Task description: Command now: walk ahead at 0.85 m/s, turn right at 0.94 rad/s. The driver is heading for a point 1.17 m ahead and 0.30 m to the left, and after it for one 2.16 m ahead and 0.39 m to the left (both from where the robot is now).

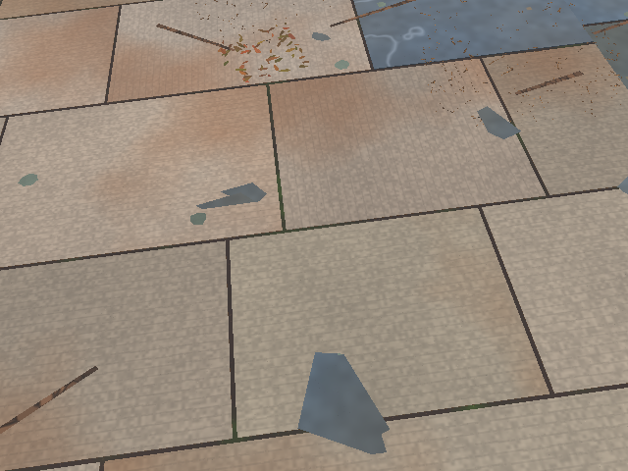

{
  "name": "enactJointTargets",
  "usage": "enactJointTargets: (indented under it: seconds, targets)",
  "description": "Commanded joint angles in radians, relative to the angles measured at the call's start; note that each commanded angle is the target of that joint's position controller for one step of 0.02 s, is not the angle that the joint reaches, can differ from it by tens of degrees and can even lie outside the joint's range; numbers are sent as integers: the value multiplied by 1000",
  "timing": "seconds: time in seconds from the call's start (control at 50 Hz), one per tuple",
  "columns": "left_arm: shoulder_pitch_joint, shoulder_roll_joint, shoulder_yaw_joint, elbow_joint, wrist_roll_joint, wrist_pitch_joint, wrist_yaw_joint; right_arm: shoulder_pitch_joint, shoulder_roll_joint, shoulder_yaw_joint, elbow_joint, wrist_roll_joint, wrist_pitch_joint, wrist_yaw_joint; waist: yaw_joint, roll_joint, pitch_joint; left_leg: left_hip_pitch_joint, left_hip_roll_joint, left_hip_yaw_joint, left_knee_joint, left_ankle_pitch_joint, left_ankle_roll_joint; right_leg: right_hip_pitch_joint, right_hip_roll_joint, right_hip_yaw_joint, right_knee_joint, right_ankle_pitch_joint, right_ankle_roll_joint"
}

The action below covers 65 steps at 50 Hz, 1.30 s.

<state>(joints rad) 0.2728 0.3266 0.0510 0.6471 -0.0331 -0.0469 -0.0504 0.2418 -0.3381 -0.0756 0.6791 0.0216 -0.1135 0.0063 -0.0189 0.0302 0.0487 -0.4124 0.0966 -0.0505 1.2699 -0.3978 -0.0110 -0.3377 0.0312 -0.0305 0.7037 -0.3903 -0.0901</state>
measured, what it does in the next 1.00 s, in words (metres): walks ahead, turning left: left foot, then right foot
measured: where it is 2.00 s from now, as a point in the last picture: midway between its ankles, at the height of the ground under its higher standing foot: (167, 93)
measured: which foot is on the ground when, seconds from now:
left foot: up 0.00-0.32, down 0.34-0.78, up 0.80-1.00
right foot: down 0.00-0.36, up 0.38-0.74, down 0.76-1.00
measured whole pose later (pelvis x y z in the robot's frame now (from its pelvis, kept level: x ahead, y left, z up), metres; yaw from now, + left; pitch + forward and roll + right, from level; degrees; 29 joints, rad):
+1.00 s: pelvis +0.89 -0.08 +0.01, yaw +25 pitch -1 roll -4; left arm 0.38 0.33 0.09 0.78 0.00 -0.10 0.00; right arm 0.19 -0.36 -0.07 0.62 0.04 -0.01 0.01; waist 0.07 0.05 0.04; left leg -0.71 0.11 -0.01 1.29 -0.28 0.04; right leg -0.07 0.02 -0.11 0.39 -0.30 0.02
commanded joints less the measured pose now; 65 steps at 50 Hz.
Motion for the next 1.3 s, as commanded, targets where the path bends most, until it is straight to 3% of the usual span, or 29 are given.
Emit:
enactJointTargets:
  seconds: [0.02,0.12,0.16,0.22,0.28,0.32,0.34,0.36,0.38,0.4,0.44,0.52,0.58,0.7,0.76,0.78,0.8,0.82,0.86,0.9,0.94,1.1,1.16,1.2,1.22,1.24,1.26,1.28,1.3]
  targets:
    - [60,154,37,-68,30,-25,18,-109,-111,-14,-131,-28,-52,8,26,-127,-6,-417,18,-57,-81,154,7,304,-225,527,-479,-67,-215]
    - [81,119,24,-13,12,-31,71,-262,-34,19,-157,-41,-30,24,40,-89,70,-247,-79,57,-499,452,-66,101,-87,269,-512,329,-156]
    - [161,98,18,36,6,-36,78,-349,22,44,-166,-26,-42,43,106,-114,67,-107,-106,106,-668,625,-49,66,-96,223,-587,323,-130]
    - [213,97,13,97,1,-45,74,-412,-7,34,-184,9,-41,57,123,-157,101,-146,-98,89,-808,665,6,251,-162,201,-605,399,-103]
    - [218,133,19,133,40,-33,76,-342,-67,8,-175,19,-34,58,62,-204,1,-111,-169,158,-798,521,80,493,-206,142,-448,1015,-55]
    - [179,164,28,135,88,-10,82,-66,-130,-24,-112,38,-7,42,-90,-246,-169,148,-219,197,-709,400,133,524,-224,93,-104,1503,-40]
    - [92,175,27,107,96,-2,88,185,-143,-31,-51,37,15,31,-218,-186,-261,464,-153,115,-682,390,163,324,-210,62,211,1472,-17]
    - [198,28,-4,66,96,-10,83,296,-199,-38,-20,7,18,32,-116,181,-410,901,62,-374,-632,72,337,-142,-36,104,730,518,72]
    - [239,38,-30,64,30,-47,57,321,-142,-35,6,6,1,45,-111,306,-523,1041,193,-877,-905,-315,441,-367,73,207,870,-54,89]
    - [88,107,-17,24,-8,-82,42,261,-85,-28,-6,-10,3,27,-136,188,-328,917,167,-849,-984,-369,380,-468,11,241,858,8,51]
    - [-94,88,-32,-28,18,-125,34,170,-78,-20,-16,-26,-1,28,-60,-99,-103,538,95,-658,-1043,-82,337,-392,-41,219,672,65,14]
    - [-68,54,-35,-33,54,-110,38,91,-31,0,-21,1,3,17,65,-47,34,212,-19,-460,-1114,125,355,-301,-97,189,417,77,73]
    - [-257,14,-56,-120,70,-115,35,97,-68,-12,-11,20,5,-10,16,-31,126,-48,-95,-332,-1150,183,306,-161,-69,107,83,321,127]
    - [-352,68,-10,-165,10,-112,49,214,-83,-27,41,42,28,-25,-44,42,42,98,-71,-398,-1006,141,186,88,-21,159,-217,518,159]
    - [-4,145,48,-119,-7,-112,64,172,-79,-22,22,-4,54,-12,167,72,-219,144,-96,-344,-512,519,100,453,-80,157,-140,273,85]
    - [227,209,64,-82,-2,-96,74,204,42,16,-8,-46,52,-10,207,-108,-408,-39,-155,-259,-146,131,87,762,-274,381,-93,54,37]
    - [212,281,72,-41,31,-89,45,365,104,51,-61,53,36,-6,77,-626,-551,-345,-179,-167,171,-151,59,927,-518,1038,-369,-383,-138]
    - [145,152,56,-76,30,-78,45,281,6,39,-24,71,48,-22,123,-413,-381,-448,-87,-136,243,-48,52,812,-445,993,-438,-552,-99]
    - [82,85,39,-47,44,-62,53,64,-47,24,-51,20,59,-19,136,-69,-127,-440,-21,-66,196,63,53,535,-364,600,-416,-99,-44]
    - [26,44,28,-6,61,-65,56,14,-21,18,-85,15,72,0,74,-96,-35,-364,45,-77,98,95,58,350,-305,397,-442,112,-44]
    - [11,10,24,28,37,-72,49,-3,24,29,-113,32,95,9,46,-122,-6,-377,82,-63,70,75,63,295,-301,282,-476,191,-47]
    - [20,142,52,83,34,-78,59,-231,3,43,-182,9,76,61,62,6,127,-311,26,97,-405,474,81,272,-242,-127,-608,503,11]
    - [71,227,65,96,38,-58,66,-230,-62,15,-193,19,69,73,12,-94,45,-121,-115,226,-493,403,134,397,-248,-192,-435,1237,46]
    - [32,270,76,74,32,-34,72,33,-150,-34,-137,31,86,67,-149,-173,-102,189,-179,237,-467,278,187,363,-280,-188,-69,1561,38]
    - [-24,254,71,43,25,-37,72,301,-217,-75,-59,29,100,53,-279,-121,-204,568,-169,154,-551,329,240,143,-244,-174,262,1401,53]
    - [3,79,21,39,48,-58,64,338,-239,-72,-9,40,112,32,-203,148,-156,751,-57,-77,-566,313,287,-167,-61,-138,694,72,92]
    - [120,14,-17,-58,24,-105,53,228,-293,-63,-91,8,85,35,-42,345,-381,969,141,-706,-798,-10,522,-483,58,85,968,-220,104]
    - [-27,142,0,-82,2,-139,47,231,-209,-59,-112,-4,68,31,-134,132,-380,918,171,-863,-1001,-297,471,-557,-1,197,879,-69,65]
    - [-76,142,0,-85,-29,-144,50,198,-165,-45,-95,-16,47,29,-90,-2,-215,736,172,-790,-1056,-284,413,-542,-46,175,769,7,48]
Velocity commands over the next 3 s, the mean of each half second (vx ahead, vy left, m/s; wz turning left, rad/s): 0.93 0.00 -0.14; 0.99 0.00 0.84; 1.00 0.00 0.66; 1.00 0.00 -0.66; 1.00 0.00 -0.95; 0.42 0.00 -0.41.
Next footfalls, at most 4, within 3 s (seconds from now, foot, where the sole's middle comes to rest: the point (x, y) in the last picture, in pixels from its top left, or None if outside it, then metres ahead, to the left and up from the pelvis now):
0.34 left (340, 432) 0.53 0.01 -0.76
0.76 right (425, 267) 0.93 -0.22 -0.76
1.22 left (267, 194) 1.20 0.19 -0.76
1.72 right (211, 95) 1.66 0.38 -0.76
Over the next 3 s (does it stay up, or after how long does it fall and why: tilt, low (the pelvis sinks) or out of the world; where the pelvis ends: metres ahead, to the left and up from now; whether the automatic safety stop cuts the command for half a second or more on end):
stays up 2.33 0.57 0.02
